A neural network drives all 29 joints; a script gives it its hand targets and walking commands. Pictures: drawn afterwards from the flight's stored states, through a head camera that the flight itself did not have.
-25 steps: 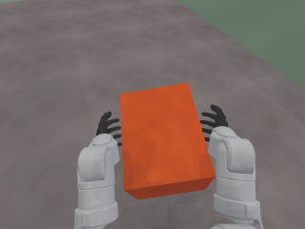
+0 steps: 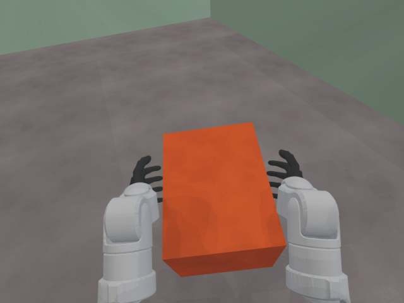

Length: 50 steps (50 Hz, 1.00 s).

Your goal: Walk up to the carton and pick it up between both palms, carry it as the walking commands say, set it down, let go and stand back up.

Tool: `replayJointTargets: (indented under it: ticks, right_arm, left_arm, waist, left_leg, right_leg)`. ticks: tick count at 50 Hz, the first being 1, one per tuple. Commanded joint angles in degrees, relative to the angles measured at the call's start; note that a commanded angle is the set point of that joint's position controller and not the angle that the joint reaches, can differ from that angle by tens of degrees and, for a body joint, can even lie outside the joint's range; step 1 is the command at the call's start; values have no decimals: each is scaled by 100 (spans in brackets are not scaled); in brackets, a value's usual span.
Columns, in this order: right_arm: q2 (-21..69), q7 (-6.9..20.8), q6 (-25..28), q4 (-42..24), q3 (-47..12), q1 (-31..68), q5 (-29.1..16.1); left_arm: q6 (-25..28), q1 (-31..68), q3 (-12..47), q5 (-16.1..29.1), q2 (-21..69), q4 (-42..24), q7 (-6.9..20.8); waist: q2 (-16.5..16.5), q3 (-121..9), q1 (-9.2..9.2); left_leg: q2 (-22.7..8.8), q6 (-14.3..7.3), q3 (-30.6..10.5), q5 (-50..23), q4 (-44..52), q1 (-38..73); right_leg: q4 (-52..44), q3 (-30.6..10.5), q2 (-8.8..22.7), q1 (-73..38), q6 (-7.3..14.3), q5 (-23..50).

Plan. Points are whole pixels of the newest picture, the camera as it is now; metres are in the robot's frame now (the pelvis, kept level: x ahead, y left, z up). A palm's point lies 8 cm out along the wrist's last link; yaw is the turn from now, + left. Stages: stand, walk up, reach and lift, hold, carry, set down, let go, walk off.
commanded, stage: carry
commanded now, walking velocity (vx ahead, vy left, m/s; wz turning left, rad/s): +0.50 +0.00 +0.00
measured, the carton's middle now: (216, 199) +0.34 +0.00 +0.04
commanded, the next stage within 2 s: none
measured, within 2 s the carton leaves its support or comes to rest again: neither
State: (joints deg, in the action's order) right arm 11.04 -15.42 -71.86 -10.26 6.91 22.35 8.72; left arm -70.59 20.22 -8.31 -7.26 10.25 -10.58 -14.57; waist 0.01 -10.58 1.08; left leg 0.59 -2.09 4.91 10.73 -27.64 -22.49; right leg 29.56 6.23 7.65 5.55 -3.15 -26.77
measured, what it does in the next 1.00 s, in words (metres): walks ahead: right foot, then left foot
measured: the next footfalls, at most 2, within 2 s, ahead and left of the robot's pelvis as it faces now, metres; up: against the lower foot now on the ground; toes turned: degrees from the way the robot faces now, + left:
right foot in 0.30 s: +0.23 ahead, -0.11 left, +0.00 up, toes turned -7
left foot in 0.70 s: +0.44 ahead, +0.16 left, +0.00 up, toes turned +5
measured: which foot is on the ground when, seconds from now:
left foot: down 0.00-0.32, up 0.34-0.68, down 0.70-1.00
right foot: down 0.00-0.00, up 0.02-0.28, down 0.30-0.70, up 0.72-0.98, down 1.00-1.00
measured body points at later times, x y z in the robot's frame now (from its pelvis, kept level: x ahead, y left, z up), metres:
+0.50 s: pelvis +0.24 -0.01 +0.02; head +0.21 -0.03 +0.47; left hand +0.53 +0.14 +0.14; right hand +0.55 -0.14 +0.13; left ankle +0.16 +0.12 -0.66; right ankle +0.19 -0.11 -0.73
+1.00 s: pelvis +0.53 +0.03 +0.00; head +0.54 +0.02 +0.45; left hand +0.84 +0.16 +0.10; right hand +0.84 -0.12 +0.10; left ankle +0.40 +0.16 -0.73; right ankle +0.60 -0.08 -0.73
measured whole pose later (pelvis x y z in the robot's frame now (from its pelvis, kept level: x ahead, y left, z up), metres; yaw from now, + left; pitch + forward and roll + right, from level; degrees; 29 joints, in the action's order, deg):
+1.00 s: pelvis +0.53 +0.03 +0.00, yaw -1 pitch +5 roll +1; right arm 10.5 -14.7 -70.4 -13.2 5.4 20.8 7.5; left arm -70.3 19.4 -8.0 -7.2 10.0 -14.4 -13.9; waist 0.3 -5.0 0.0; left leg -3.0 1.5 5.8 25.3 -28.1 -7.5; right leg 34.4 4.9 1.9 29.2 -2.6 -16.3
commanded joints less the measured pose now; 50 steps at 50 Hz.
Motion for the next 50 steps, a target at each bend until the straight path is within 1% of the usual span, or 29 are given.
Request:
replayJointTargets:
  ticks: [1,3,7,9,11,13,14,15,16,17,19,21,22,24,29,30,31,32,33,34,35,36,38,42,45,47,48,49,50]
  right_arm:
    - [5950,1287,237,-778,-3058,2127,-2247]
    - [6144,1345,293,-1051,-3172,2281,-2338]
    - [6052,1422,368,-1254,-3039,2099,-2432]
    - [5935,1413,359,-1299,-3053,2137,-2440]
    - [5848,1392,327,-1233,-3061,2073,-2402]
    - [5751,1345,265,-1210,-3105,2087,-2348]
    - [5703,1311,226,-1210,-3128,2092,-2331]
    - [5604,1304,181,-1066,-3124,2018,-2231]
    - [5667,1330,158,-1008,-3206,2253,-2320]
    - [5762,1346,129,-823,-3238,2071,-2332]
    - [5928,1368,191,-989,-3248,2151,-2381]
    - [6038,1274,161,-1389,-3320,2204,-2531]
    - [5976,1280,128,-983,-3262,2057,-2367]
    - [5960,1239,134,-992,-3267,2194,-2338]
    - [5852,1236,104,-996,-3205,2397,-2332]
    - [5844,1241,93,-948,-3195,2404,-2347]
    - [5805,1237,83,-875,-3174,2389,-2375]
    - [5687,1235,84,-885,-3117,2482,-2356]
    - [5511,1213,99,-940,-3060,2446,-2310]
    - [5667,1198,109,-848,-3060,2156,-2271]
    - [5833,1202,140,-880,-3072,1991,-2313]
    - [5992,1238,179,-1046,-3123,2226,-2383]
    - [6156,1321,247,-1268,-3198,2338,-2448]
    - [6132,1438,433,-1615,-3043,2206,-2570]
    - [5943,1427,465,-1824,-3064,2250,-2582]
    - [5833,1391,415,-1821,-3107,2149,-2529]
    - [5729,1358,377,-1813,-3116,2128,-2479]
    - [5621,1313,319,-1780,-3139,2046,-2430]
    - [5549,1310,267,-1603,-3157,1929,-2320]
  left_arm:
    - [112,2573,3421,2327,5957,-661,1495]
    - [210,2872,3624,2469,6117,-1065,1517]
    - [305,3058,3841,2556,6138,-1665,1440]
    - [285,3049,3799,2514,6047,-1674,1396]
    - [245,2999,3743,2452,5997,-1546,1386]
    - [179,2649,3584,2407,5951,-1323,1368]
    - [157,2472,3474,2366,5812,-1236,1357]
    - [128,2391,3433,2296,5699,-1020,1346]
    - [130,2356,3418,2205,5705,-872,1324]
    - [113,2150,3369,2125,5727,-744,1328]
    - [147,2250,3361,2234,5845,-964,1379]
    - [125,2360,3372,2468,5839,-1548,1352]
    - [97,2211,3263,2331,5701,-1196,1378]
    - [88,2299,3210,2328,5627,-1158,1375]
    - [32,2405,3197,2235,5495,-1070,1358]
    - [19,2453,3189,2231,5455,-1044,1346]
    - [1,2496,3192,2213,5447,-988,1335]
    - [-25,2611,3208,2190,5411,-953,1324]
    - [-43,2616,3265,2170,5421,-1066,1339]
    - [-63,2282,3323,2141,5613,-893,1372]
    - [-22,2222,3361,2174,5754,-791,1370]
    - [32,2428,3415,2312,5974,-853,1396]
    - [147,2725,3567,2443,6192,-1152,1439]
    - [345,3096,3803,2568,6262,-1931,1383]
    - [353,3025,3792,2550,6183,-1984,1334]
    - [291,2813,3730,2490,6187,-1793,1322]
    - [249,2540,3636,2475,6129,-1662,1315]
    - [208,2226,3525,2421,5949,-1516,1310]
    - [171,2108,3509,2336,5842,-1222,1312]
  waist:
    - [-711,-1891,-276]
    - [-664,-1792,-258]
    - [-1382,-1548,-217]
    - [-1477,-1486,-206]
    - [-1321,-1454,-192]
    - [-635,-1857,10]
    - [622,-2293,123]
    - [1894,-2059,6]
    - [1741,-1919,51]
    - [1253,-1758,29]
    - [818,-1322,-3]
    - [931,-974,10]
    - [1191,-888,10]
    - [1399,-790,6]
    - [1482,-422,26]
    - [1421,-541,-49]
    - [1146,-1004,-168]
    - [429,-1402,-342]
    - [-1238,-1887,-370]
    - [-1683,-1708,-221]
    - [-1005,-1626,-227]
    - [-636,-1616,-252]
    - [-568,-1631,-278]
    - [-1500,-1552,-236]
    - [-1557,-1509,-223]
    - [-1129,-1756,-115]
    - [-583,-2134,7]
    - [657,-2683,138]
    - [1981,-2481,8]
  left_leg:
    - [-2174,-1399,-2825,-4057,548,5026]
    - [-1887,-1117,-2087,-3120,765,4419]
    - [-1687,-918,-1584,-1234,1396,3094]
    - [-1608,-829,-1299,-819,1328,2791]
    - [-1453,-668,-960,-774,936,2452]
    - [-943,-191,-240,-1618,-538,1422]
    - [-474,116,195,-1092,-2122,156]
    - [199,273,184,1629,-2945,-1498]
    - [146,229,-264,2281,-3394,-2078]
    - [-57,152,-473,2326,-3739,-2104]
    - [-330,84,-566,1857,-3117,-2035]
    - [-312,200,-351,1567,-2532,-1917]
    - [-297,257,-261,1500,-2268,-1872]
    - [-253,296,-94,1174,-1730,-1654]
    - [177,273,730,257,-110,-341]
    - [340,238,919,-59,286,346]
    - [338,93,812,-200,420,1626]
    - [-538,-351,-674,414,674,3080]
    - [-1951,-1081,-2975,-838,1067,4350]
    - [-2384,-1589,-3767,-3453,905,5223]
    - [-2285,-1448,-3124,-4912,440,5222]
    - [-2218,-1388,-2947,-4603,427,5189]
    - [-1992,-1050,-2179,-3818,586,4925]
    - [-1784,-800,-1379,-2274,1167,3685]
    - [-1572,-620,-806,-1749,986,3199]
    - [-1171,-278,-133,-2616,-36,2650]
    - [-880,-35,230,-2833,-1123,2004]
    - [-489,251,401,-1559,-2610,522]
    - [260,357,194,1783,-3457,-1164]
  right_leg:
    - [3163,-379,-383,3981,-103,-870]
    - [2285,-375,-233,3636,-108,-394]
    - [1119,-120,-389,2609,-22,526]
    - [562,41,-478,2239,40,799]
    - [-78,254,-637,1602,93,1203]
    - [-876,94,-605,-451,325,1409]
    - [-1077,-1667,689,-1916,736,1398]
    - [-1216,-3290,1658,-2981,1288,3094]
    - [-1000,-3420,1726,-3228,1621,4685]
    - [-981,-3354,1835,-2823,1613,5088]
    - [-1273,-2549,1641,-2221,1268,3553]
    - [-1486,-1968,1400,-1970,1060,3001]
    - [-1575,-1855,1377,-1904,1096,3005]
    - [-1590,-1506,1297,-1912,1087,3371]
    - [-1210,-376,900,-1037,720,3745]
    - [-706,-97,791,-795,587,4252]
    - [224,254,552,-293,384,4722]
    - [1594,552,189,1047,47,4350]
    - [3267,713,-482,2517,-233,2145]
    - [3700,65,-973,3831,-123,-865]
    - [3934,-392,-643,3940,-47,-981]
    - [3808,-423,-509,4189,0,-869]
    - [2722,-469,-293,4111,7,-388]
    - [1123,-216,-419,2880,-9,699]
    - [188,131,-638,2151,112,1159]
    - [-739,433,-961,769,240,1750]
    - [-901,226,-714,-494,357,1879]
    - [-727,-1590,619,-2205,771,2421]
    - [-896,-3256,1543,-3299,1406,4479]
